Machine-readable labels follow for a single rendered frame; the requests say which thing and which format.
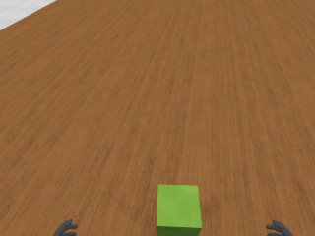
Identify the right robot hand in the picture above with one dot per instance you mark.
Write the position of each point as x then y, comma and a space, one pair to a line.
278, 226

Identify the left robot hand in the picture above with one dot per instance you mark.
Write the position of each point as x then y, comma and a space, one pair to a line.
66, 225

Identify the carton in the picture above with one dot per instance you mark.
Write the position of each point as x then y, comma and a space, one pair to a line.
178, 210

